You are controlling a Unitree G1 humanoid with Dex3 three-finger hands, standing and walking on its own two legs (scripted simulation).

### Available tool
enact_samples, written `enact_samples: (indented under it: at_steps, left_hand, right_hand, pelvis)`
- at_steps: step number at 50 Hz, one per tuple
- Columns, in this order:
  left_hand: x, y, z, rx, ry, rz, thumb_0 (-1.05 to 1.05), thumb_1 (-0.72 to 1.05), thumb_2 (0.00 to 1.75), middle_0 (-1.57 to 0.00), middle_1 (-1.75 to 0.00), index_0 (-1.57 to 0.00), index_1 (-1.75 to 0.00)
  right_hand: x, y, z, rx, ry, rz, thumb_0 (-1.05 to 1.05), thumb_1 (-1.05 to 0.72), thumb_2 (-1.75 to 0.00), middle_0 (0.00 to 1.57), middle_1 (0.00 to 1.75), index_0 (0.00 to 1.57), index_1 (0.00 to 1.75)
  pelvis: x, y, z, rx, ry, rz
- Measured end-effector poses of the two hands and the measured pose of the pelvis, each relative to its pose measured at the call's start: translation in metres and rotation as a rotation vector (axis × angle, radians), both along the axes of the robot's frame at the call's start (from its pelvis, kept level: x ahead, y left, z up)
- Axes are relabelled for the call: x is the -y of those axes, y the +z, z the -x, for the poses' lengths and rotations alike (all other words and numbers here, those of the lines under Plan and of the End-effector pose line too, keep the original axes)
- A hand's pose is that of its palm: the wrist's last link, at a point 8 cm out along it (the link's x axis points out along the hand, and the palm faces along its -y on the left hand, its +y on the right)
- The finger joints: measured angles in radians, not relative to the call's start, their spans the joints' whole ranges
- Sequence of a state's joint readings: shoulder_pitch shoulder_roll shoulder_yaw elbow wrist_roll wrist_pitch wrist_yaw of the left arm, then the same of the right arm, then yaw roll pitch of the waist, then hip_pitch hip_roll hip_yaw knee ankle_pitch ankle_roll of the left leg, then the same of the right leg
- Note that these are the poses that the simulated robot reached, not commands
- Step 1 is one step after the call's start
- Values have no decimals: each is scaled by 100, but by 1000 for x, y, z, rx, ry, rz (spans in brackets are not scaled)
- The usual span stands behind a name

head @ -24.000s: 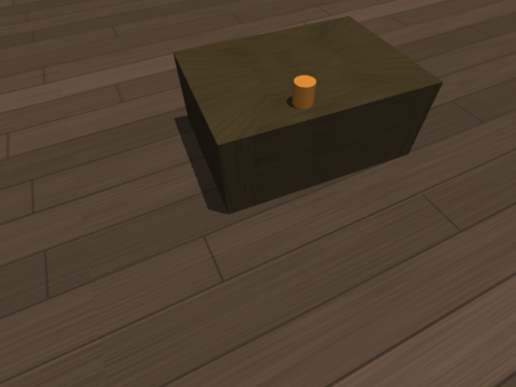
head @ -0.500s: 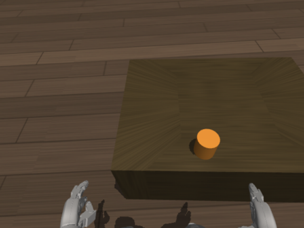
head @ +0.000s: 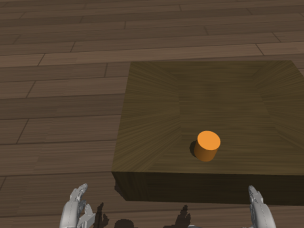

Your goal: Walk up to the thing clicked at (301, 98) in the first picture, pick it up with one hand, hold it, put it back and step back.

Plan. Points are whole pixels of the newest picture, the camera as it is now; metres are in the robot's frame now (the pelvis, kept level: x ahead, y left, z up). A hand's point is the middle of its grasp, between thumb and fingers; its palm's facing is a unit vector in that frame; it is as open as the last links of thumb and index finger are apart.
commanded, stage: home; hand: right
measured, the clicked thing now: (206, 146) +0.47 -0.18 -0.23
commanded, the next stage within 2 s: stand in 0.52 s
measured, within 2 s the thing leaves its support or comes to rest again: neither
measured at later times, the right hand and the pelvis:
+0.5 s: hand (234, 223) +0.16 -0.17 -0.07, palm faces +0.12 +0.95 -0.27, open 17.5 cm; pelvis -0.01 +0.01 +0.00, yaw +0 degrees
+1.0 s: hand out of the picture +0.09 -0.25 -0.12, palm faces -0.03 +0.93 -0.36, open 10.8 cm; pelvis +0.01 -0.01 +0.02, yaw +0 degrees
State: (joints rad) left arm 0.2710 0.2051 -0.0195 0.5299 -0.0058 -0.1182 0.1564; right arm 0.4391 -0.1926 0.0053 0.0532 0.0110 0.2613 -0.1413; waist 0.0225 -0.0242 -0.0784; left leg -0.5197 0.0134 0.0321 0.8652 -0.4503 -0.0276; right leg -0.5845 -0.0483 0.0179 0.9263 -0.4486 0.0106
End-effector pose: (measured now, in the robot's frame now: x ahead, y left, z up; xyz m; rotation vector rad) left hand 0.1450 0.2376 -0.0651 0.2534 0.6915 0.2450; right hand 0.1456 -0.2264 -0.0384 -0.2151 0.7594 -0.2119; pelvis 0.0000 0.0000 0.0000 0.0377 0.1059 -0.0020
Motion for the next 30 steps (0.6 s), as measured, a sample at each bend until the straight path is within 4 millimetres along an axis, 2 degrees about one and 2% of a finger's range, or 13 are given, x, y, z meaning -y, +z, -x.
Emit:
enact_samples:
  at_steps: [16,30]
  left_hand:
    - [-5,-2,6,5,-2,0,1,90,90,-20,-30,-20,-30]
    - [-9,-3,4,10,1,-5,1,90,90,-20,-30,-20,-30]
  right_hand:
    - [-6,0,8,1,-2,3,-1,56,-4,5,5,5,5]
    - [-8,0,7,7,-1,5,-1,54,-5,6,5,6,5]
  pelvis:
    - [-5,-1,7,3,1,6]
    - [-8,-2,6,-1,-2,8]
